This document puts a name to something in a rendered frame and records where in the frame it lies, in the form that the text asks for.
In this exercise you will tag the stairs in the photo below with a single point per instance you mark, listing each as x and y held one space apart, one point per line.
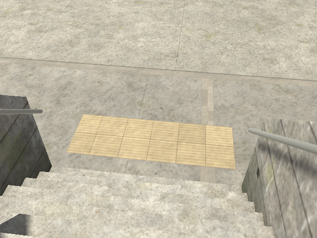
77 203

